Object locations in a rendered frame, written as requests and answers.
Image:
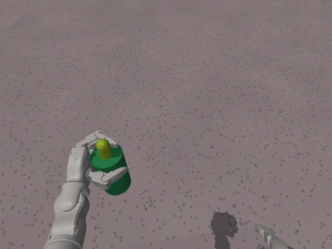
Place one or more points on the bottle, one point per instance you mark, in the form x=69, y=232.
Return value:
x=106, y=159

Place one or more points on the left robot hand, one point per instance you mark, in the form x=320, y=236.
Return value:
x=80, y=168

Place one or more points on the right robot hand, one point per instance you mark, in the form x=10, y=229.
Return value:
x=271, y=237

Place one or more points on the left robot arm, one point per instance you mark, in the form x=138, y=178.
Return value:
x=71, y=208

